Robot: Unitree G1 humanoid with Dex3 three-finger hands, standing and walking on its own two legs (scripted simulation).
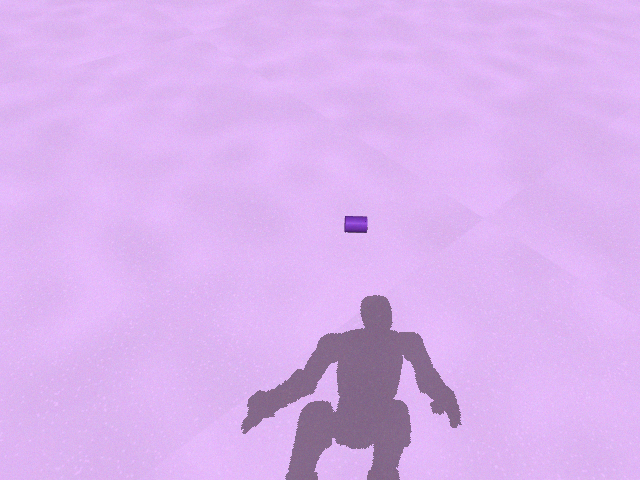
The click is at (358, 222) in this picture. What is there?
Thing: lying can
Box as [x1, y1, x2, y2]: [345, 216, 366, 232]
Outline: 345,216 345,231 366,231 366,216
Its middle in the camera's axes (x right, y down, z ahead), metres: +0.16 -0.07 +1.71
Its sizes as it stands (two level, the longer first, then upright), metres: 0.094 0.071 0.071
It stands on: the floor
